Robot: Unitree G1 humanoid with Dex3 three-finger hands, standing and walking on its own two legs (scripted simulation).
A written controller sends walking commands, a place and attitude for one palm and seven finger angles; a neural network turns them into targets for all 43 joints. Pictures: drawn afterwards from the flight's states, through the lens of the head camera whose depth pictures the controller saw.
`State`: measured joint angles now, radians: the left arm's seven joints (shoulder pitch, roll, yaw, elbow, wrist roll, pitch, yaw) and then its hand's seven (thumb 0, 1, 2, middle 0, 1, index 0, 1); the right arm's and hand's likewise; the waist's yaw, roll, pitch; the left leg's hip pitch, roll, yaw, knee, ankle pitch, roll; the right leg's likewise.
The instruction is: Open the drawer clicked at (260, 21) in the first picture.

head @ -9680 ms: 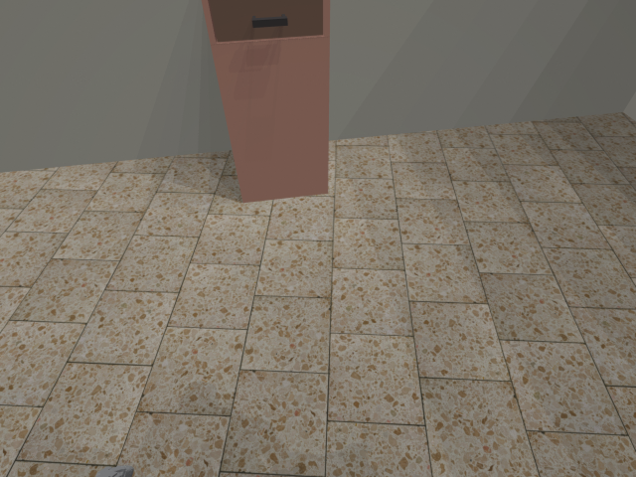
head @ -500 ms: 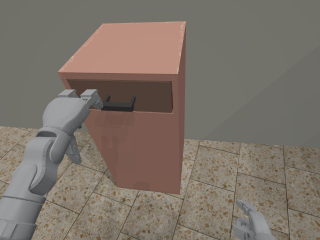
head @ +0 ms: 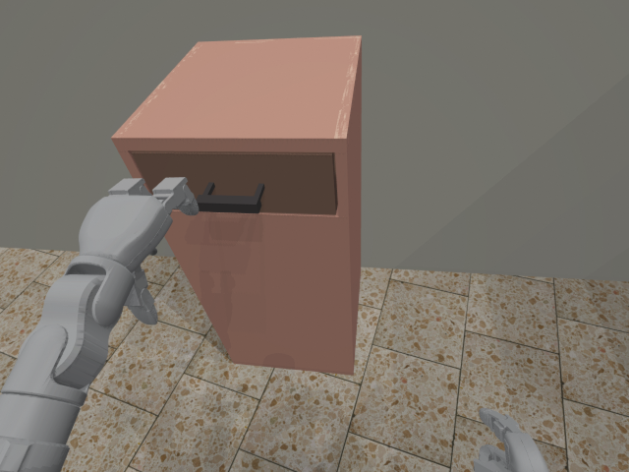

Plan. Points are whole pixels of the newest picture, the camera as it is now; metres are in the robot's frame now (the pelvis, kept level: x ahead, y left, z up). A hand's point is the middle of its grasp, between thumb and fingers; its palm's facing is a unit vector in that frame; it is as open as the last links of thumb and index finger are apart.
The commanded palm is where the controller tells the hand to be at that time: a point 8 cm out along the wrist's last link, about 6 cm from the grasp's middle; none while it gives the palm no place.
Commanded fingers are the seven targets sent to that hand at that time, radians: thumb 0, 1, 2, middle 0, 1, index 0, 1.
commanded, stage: move the hooked fingers above the handle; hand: left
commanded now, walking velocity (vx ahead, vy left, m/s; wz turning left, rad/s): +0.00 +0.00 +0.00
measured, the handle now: (231, 196) +0.54 +0.24 +0.04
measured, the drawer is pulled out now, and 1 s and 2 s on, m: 0.00 0.00 0.00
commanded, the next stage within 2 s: none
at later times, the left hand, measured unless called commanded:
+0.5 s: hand (180, 232) +0.37 +0.24 +0.12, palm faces +0.01 -0.03 -1.00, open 13.8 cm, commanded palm +0.35 +0.24 +0.18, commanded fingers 0.00 -0.50 0.30 -0.30 -1.20 -0.30 -1.20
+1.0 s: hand (209, 212) +0.43 +0.23 +0.10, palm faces -0.02 +0.00 -1.00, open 13.8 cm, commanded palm +0.42 +0.23 +0.16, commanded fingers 0.00 -0.50 0.30 -0.30 -1.20 -0.30 -1.20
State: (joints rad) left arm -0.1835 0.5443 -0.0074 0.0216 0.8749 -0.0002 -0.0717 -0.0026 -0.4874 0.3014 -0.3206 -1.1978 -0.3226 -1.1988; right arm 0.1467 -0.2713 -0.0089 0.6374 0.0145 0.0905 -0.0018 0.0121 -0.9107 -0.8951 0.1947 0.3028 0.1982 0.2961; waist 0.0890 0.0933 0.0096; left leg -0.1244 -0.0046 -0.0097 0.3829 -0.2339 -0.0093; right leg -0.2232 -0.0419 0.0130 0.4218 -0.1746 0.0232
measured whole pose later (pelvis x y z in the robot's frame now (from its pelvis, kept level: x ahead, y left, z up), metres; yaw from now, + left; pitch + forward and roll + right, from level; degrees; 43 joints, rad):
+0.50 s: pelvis +0.01 +0.00 +0.00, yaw +0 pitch +2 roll +1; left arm -0.38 0.54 -0.04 0.31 0.92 -0.09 -0.05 0.00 -0.49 0.30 -0.32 -1.20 -0.32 -1.20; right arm 0.20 -0.27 -0.03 0.65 0.02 0.10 -0.03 0.01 -0.91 -0.89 0.20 0.30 0.20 0.30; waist 0.06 0.07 -0.01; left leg -0.20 0.00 -0.01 0.41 -0.25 -0.01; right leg -0.29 -0.04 0.01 0.44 -0.18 0.02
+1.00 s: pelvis +0.02 +0.00 -0.01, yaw +0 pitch +6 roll +1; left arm -0.59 0.50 -0.10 0.58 0.98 -0.09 0.02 0.00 -0.49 0.30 -0.32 -1.20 -0.32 -1.20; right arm 0.22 -0.26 -0.03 0.65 0.02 0.11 -0.03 0.01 -0.91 -0.89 0.20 0.30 0.20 0.30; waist 0.03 0.06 -0.04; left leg -0.28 0.00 0.00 0.47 -0.29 -0.01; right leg -0.38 -0.04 0.02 0.50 -0.22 0.03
